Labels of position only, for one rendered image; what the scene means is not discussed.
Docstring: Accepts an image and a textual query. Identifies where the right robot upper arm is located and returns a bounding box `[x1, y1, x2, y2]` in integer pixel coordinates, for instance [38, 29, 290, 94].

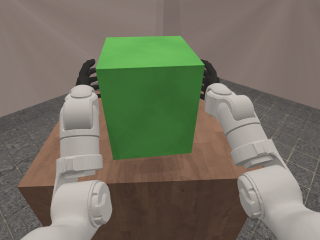
[237, 164, 320, 240]

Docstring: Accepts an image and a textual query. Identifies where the left robot upper arm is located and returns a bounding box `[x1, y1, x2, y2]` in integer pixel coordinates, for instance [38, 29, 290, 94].
[20, 180, 112, 240]

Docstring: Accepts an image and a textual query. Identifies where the robot right forearm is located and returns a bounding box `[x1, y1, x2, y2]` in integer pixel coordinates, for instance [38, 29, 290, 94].
[204, 83, 303, 203]

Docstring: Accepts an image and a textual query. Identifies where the pedestal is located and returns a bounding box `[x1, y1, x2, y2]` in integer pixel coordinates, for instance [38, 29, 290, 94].
[17, 91, 263, 240]

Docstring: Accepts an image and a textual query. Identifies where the robot left forearm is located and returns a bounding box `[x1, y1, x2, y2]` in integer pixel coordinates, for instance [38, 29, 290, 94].
[50, 84, 103, 221]

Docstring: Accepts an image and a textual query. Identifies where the right robot hand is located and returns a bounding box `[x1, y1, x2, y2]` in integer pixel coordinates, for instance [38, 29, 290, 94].
[200, 59, 220, 100]

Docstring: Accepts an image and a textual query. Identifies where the carton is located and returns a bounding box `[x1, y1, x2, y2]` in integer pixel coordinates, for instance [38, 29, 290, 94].
[95, 36, 205, 160]

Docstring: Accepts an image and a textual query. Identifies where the left robot hand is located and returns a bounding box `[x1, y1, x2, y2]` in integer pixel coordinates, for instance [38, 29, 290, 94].
[75, 59, 101, 98]

